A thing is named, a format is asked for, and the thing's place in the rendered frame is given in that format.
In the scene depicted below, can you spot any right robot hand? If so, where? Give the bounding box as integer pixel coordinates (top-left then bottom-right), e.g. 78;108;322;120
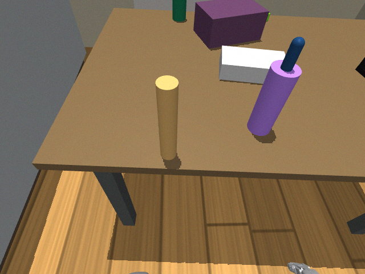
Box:
287;263;319;274

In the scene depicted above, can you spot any table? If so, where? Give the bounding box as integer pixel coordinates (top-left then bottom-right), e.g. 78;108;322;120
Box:
32;8;365;234

